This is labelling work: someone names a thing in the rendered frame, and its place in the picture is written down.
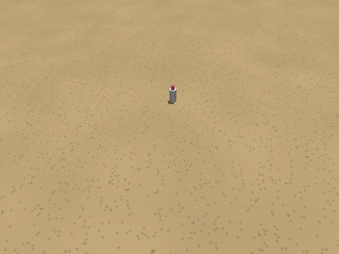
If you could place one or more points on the bottle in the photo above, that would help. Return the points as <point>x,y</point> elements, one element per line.
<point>172,94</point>

